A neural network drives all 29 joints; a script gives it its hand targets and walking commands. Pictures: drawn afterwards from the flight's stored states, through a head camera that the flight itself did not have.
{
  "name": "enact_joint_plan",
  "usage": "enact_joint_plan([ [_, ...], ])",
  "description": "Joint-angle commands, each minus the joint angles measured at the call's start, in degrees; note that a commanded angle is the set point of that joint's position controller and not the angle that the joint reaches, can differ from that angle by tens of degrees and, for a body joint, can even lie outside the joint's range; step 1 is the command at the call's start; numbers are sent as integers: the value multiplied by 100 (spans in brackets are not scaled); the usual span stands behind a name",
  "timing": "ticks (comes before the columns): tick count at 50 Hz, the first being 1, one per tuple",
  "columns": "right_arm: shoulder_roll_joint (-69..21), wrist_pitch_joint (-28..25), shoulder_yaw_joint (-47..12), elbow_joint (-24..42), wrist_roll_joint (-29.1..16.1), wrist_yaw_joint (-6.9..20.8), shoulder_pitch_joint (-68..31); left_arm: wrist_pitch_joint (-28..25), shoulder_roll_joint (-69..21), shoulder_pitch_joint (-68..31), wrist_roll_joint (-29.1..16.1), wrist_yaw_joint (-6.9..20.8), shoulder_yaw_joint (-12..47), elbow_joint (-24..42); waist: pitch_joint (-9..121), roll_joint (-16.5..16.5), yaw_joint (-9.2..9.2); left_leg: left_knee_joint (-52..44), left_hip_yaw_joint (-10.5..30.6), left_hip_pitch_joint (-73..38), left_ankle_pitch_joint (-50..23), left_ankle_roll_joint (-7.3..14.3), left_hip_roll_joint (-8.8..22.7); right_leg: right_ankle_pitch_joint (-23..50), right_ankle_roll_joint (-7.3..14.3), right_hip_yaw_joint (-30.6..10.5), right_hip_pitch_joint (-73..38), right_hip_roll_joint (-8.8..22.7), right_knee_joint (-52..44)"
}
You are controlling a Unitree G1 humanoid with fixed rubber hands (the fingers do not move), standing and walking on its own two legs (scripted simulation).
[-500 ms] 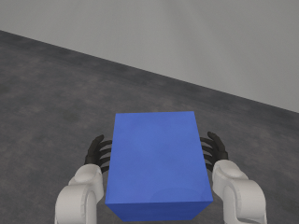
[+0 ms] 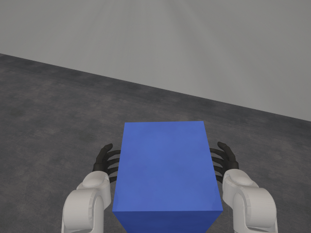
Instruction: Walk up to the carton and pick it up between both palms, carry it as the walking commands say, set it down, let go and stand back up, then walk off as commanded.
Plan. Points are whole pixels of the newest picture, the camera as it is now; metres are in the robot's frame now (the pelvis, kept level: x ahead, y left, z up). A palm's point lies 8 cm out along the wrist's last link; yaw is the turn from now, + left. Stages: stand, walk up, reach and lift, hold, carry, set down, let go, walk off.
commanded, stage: carry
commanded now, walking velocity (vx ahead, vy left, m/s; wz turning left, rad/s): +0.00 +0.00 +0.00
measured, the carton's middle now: (164, 181) +0.27 -0.01 +0.02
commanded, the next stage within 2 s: none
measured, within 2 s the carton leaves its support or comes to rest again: neither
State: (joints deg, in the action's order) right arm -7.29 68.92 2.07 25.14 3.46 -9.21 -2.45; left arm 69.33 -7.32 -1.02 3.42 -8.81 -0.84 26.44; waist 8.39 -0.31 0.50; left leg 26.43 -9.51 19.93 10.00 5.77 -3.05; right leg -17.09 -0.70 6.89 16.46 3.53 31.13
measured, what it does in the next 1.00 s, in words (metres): shifts its weight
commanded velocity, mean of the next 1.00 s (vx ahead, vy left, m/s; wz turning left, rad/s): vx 0.00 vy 0.00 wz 0.00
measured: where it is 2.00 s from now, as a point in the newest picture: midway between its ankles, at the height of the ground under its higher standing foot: outside the picture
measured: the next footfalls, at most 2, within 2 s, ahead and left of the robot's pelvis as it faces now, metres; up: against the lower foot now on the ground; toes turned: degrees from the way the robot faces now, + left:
none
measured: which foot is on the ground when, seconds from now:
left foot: down 0.00-1.00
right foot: down 0.00-1.00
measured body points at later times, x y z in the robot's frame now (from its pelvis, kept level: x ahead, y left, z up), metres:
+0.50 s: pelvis +0.00 -0.01 +0.00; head -0.03 -0.01 +0.45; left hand +0.25 +0.13 +0.09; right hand +0.26 -0.16 +0.09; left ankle +0.05 +0.04 -0.73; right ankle -0.01 -0.12 -0.73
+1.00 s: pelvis +0.03 -0.05 +0.00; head +0.00 -0.06 +0.45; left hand +0.28 +0.10 +0.09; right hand +0.29 -0.20 +0.09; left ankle +0.05 +0.04 -0.73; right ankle -0.01 -0.12 -0.73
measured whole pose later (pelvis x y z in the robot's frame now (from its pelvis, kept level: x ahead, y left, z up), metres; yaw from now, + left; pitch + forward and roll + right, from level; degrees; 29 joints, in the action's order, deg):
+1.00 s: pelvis +0.03 -0.05 +0.00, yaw +1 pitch +3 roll +0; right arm -7.3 68.1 2.0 24.9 2.7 -9.7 -2.9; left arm 68.5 -7.3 -0.7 2.8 -9.2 -1.2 26.8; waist 7.8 -0.2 0.4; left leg 28.0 -6.5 19.4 12.0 2.1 0.3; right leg -18.5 3.7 9.3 13.3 -0.4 28.2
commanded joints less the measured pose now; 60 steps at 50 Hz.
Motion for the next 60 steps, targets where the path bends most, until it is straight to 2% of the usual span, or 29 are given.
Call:
enact_joint_plan([
  [1, -4549, -26, -3139, 389, -1575, 740, -2013, -95, -4606, -2289, -1507, 600, 3181, 487, 518, -305, -43, -1408, 1811, -446, 594, -673, 1464, -285, -63, -400, 20, 305, -164],
  [7, -4612, -88, -3083, 383, -1550, 739, -2000, -122, -4742, -2343, -1607, 624, 3268, 485, 683, -298, -30, -1593, 1756, -795, 499, -751, 1462, -207, -55, -301, -48, 235, -276],
  [13, -4613, -112, -3145, 397, -1566, 748, -2027, -144, -4746, -2264, -1587, 637, 3231, 417, 684, -216, -26, -1580, 1671, -800, 610, -734, 1370, -159, -2, -306, -125, 234, -410],
  [18, -4640, -114, -3226, 403, -1590, 754, -2077, -156, -4717, -2247, -1574, 655, 3204, 414, 614, -119, -31, -1409, 1579, -659, 655, -662, 1275, -151, 59, -421, -131, 313, -516],
  [25, -4691, -122, -3298, 411, -1608, 751, -2091, -185, -4707, -2246, -1605, 690, 3213, 456, 638, 17, -40, -907, 1391, -647, 123, -491, 1132, 63, 150, -631, -126, 458, -740],
  [37, -4687, -110, -3316, 410, -1651, 730, -2041, -208, -4655, -2193, -1616, 687, 3187, 502, 742, 141, -18, -241, 1082, -683, -745, -283, 1026, 1039, 256, -640, -268, 618, -832],
  [60, -4650, -217, -3209, 253, -1603, 729, -2030, -308, -4555, -2208, -1567, 687, 3086, 432, 769, 144, -27, 86, 899, -584, -912, -318, 1080, 2050, 285, -551, -634, 677, -799],
])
